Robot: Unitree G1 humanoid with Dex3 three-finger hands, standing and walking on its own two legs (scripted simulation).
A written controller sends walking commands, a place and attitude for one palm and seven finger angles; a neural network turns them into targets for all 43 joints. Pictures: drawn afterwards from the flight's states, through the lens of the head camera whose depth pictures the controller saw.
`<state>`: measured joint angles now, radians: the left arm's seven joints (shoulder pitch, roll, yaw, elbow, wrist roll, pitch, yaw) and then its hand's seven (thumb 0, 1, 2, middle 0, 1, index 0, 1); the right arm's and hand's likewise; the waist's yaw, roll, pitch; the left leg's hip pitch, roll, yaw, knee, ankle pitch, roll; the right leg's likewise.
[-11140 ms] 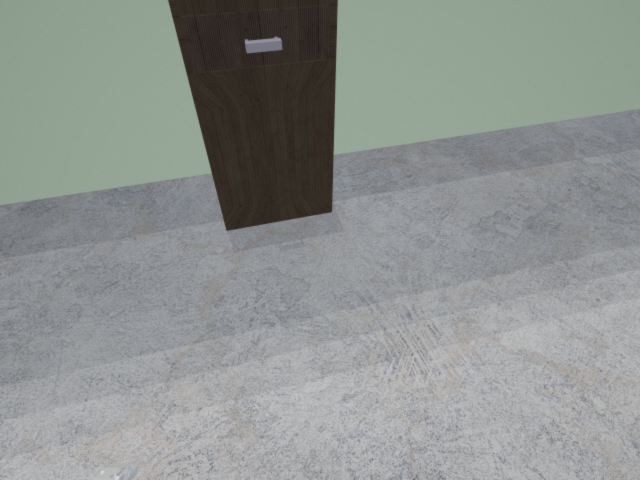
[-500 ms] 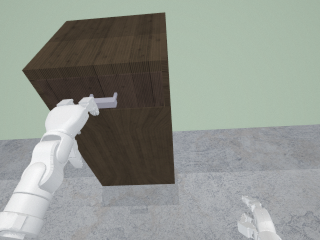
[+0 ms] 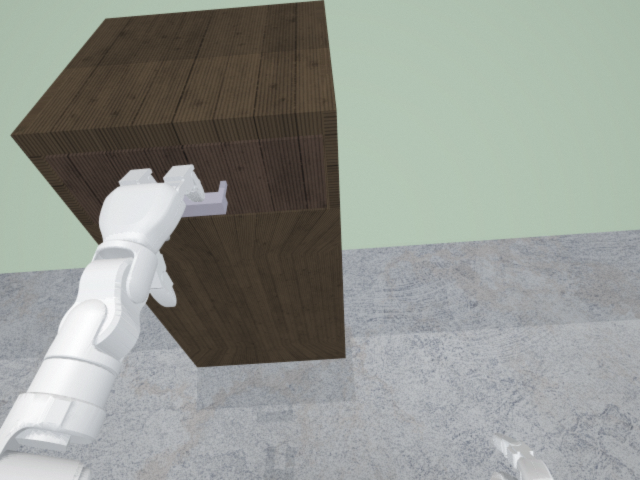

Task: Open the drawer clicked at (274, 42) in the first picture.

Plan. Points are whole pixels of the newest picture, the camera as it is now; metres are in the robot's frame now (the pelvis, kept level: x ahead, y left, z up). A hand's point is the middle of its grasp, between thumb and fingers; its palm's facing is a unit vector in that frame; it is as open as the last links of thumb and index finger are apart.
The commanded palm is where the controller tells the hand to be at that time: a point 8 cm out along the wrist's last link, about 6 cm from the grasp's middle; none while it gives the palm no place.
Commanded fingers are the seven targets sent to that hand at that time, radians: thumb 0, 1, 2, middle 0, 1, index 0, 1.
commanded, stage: move the hooked fingers above the handle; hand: left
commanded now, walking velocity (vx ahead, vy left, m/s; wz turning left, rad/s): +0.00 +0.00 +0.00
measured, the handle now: (194, 196) +0.53 +0.28 +0.03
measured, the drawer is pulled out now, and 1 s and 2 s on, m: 0.00 0.00 0.00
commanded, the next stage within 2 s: none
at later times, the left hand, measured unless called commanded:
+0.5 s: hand (178, 215) +0.42 +0.24 +0.10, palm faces +0.00 +0.00 -1.00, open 13.8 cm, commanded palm +0.40 +0.25 +0.16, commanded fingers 0.00 -0.50 0.30 -0.30 -1.20 -0.30 -1.20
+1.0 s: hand (180, 192) +0.47 +0.26 +0.09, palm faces -0.02 +0.01 -1.00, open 13.8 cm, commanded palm +0.44 +0.27 +0.15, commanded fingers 0.00 -0.50 0.30 -0.30 -1.20 -0.30 -1.20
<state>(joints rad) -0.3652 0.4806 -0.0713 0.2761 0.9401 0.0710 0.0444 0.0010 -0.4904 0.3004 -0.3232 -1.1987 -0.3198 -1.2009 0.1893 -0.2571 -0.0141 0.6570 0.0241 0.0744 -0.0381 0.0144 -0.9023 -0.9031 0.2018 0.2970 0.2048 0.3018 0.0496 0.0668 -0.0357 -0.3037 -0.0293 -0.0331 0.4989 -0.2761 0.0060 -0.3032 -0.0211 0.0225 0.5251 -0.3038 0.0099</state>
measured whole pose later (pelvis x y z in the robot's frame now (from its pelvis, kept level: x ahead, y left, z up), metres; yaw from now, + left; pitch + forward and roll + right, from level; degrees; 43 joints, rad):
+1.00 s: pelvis +0.00 -0.01 -0.01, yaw -2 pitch +14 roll +0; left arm -0.79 0.63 0.08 0.96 1.05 -0.07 0.13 0.00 -0.49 0.30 -0.32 -1.20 -0.32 -1.20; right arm 0.36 -0.29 -0.06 0.69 0.02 0.10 -0.05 0.01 -0.90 -0.90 0.20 0.30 0.21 0.30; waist -0.08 0.05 -0.10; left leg -0.55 0.02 -0.01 0.63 -0.32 -0.01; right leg -0.55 0.03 0.04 0.62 -0.32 -0.01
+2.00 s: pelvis +0.00 +0.00 -0.01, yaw -2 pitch +12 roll +0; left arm -0.76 0.60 0.00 0.90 1.02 -0.06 0.08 0.00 -0.49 0.30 -0.32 -1.20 -0.32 -1.20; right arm 0.36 -0.28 -0.05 0.70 0.02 0.11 -0.06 0.01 -0.90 -0.90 0.20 0.30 0.21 0.30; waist -0.06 0.06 -0.10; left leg -0.51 0.01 -0.02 0.61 -0.32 0.00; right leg -0.49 0.02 0.03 0.59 -0.31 0.00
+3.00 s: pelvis +0.00 +0.00 -0.01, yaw +0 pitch +11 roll -1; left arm -0.74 0.56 -0.04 0.82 1.03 -0.11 0.12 0.00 -0.49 0.30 -0.32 -1.20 -0.32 -1.20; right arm 0.32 -0.27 -0.05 0.70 0.02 0.09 -0.06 0.01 -0.90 -0.90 0.20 0.30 0.21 0.30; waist -0.05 0.04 -0.09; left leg -0.50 -0.01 -0.04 0.63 -0.33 0.01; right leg -0.47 0.00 0.02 0.60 -0.32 0.01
